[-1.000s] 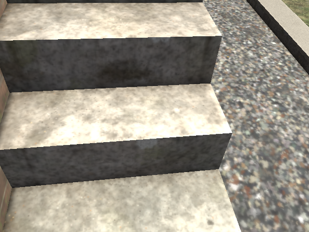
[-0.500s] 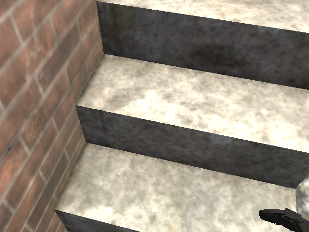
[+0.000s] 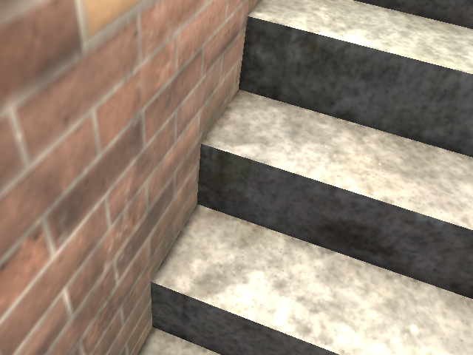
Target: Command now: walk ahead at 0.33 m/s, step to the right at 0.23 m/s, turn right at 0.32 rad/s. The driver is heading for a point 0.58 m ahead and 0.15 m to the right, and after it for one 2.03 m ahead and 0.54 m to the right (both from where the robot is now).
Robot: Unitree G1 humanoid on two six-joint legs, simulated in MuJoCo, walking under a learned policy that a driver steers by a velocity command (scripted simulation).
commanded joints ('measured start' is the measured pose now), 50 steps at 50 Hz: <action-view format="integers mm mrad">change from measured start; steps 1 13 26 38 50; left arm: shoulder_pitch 8 201 205 -51 -36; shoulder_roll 101 279 104 -104 32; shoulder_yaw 48 87 44 -18 22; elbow -73 -31 92 63 37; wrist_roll -14 25 -62 -45 -36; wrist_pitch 6 -146 -121 -212 -193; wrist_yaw -1 -72 18 -120 -60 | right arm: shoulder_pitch -88 -354 -744 23 -95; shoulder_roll -194 -71 80 31 -208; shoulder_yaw -64 -11 54 -73 -98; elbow -149 -291 -478 120 -9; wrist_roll -2 56 16 60 74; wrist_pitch -7 -59 -96 -81 -30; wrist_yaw -7 35 59 67 54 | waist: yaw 47 -9 -30 -70 23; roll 241 -117 -38 51 70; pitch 46 -17 142 162 105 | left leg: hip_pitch -9 -733 -629 -225 -110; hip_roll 156 -154 -103 23 -117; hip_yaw -61 -303 39 -486 -274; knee -415 937 866 -294 -124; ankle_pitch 300 63 48 -111 483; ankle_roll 123 61 79 277 249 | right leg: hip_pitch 151 912 417 213 991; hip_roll -68 -350 -209 8 -172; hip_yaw -55 872 340 95 -45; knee -253 -1774 -1988 -111 -1912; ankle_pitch -55 -190 433 -116 189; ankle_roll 3 -438 -293 -188 -102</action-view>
